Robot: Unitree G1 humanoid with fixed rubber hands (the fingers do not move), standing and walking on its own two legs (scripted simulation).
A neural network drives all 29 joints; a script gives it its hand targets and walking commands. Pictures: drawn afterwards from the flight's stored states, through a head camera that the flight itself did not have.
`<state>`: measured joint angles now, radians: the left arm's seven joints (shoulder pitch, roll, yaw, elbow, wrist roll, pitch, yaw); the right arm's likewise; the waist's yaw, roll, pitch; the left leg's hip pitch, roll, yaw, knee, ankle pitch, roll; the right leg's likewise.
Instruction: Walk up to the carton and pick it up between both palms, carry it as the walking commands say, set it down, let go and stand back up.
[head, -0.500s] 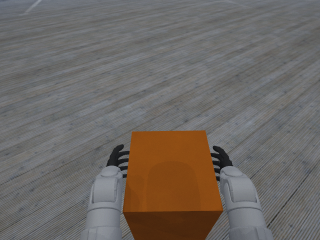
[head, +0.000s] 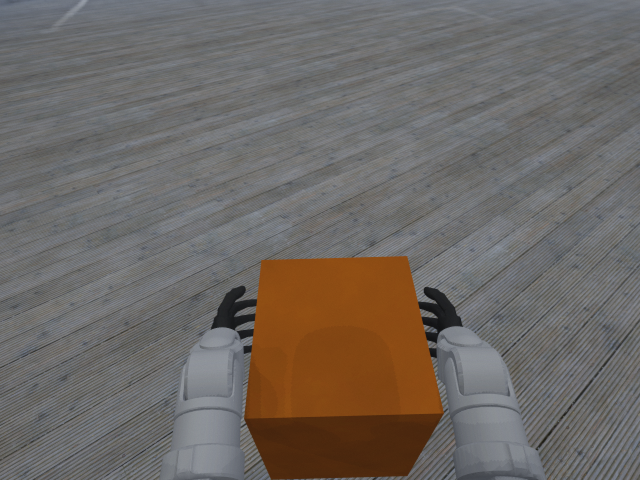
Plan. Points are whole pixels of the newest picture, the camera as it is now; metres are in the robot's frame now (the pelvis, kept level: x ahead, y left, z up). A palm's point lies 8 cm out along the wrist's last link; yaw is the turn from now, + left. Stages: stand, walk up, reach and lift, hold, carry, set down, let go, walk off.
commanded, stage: hold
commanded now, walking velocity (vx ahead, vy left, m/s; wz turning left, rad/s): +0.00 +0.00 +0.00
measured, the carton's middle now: (336, 371) +0.29 +0.00 -0.02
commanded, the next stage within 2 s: carry in 1.10 s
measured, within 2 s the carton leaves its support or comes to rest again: neither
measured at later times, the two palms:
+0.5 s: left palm (223, 340) +0.29 +0.15 +0.05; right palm (446, 342) +0.29 -0.14 +0.05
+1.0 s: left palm (225, 341) +0.29 +0.15 +0.06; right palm (449, 341) +0.29 -0.14 +0.05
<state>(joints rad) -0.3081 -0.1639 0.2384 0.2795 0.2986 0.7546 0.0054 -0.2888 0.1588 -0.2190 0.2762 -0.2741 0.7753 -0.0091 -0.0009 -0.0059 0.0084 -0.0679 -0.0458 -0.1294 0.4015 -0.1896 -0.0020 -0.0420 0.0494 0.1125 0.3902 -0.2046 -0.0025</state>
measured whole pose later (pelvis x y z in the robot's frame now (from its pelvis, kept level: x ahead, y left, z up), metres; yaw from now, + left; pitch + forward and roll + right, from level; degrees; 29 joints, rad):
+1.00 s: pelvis +0.00 +0.00 +0.00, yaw +0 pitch -8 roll +0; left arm -0.30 -0.16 0.23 0.27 0.29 0.76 0.01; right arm -0.28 0.16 -0.21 0.26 -0.28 0.78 -0.01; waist 0.00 0.00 0.01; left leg -0.07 -0.05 -0.12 0.40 -0.19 0.00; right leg -0.05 0.05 0.11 0.39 -0.21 0.00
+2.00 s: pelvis -0.04 +0.00 -0.01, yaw +42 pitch +3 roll +3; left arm -0.34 -0.17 0.21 -0.22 0.04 1.06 0.16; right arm -0.36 0.11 -0.16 -0.22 -0.01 1.12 -0.17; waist -0.06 0.01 0.01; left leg -0.67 -0.02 0.06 1.17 -0.40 -0.06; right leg -0.26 -0.13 -0.20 0.56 -0.35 -0.01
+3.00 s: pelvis -0.09 +0.02 -0.01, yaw +101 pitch +2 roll +4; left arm -0.37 -0.17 0.24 -0.21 0.06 1.08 0.16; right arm -0.42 0.09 -0.15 -0.17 -0.02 1.14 -0.16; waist -0.04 0.00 -0.03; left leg -0.61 0.05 0.13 0.95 -0.35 -0.04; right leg -0.22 -0.27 -0.32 0.63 -0.40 0.05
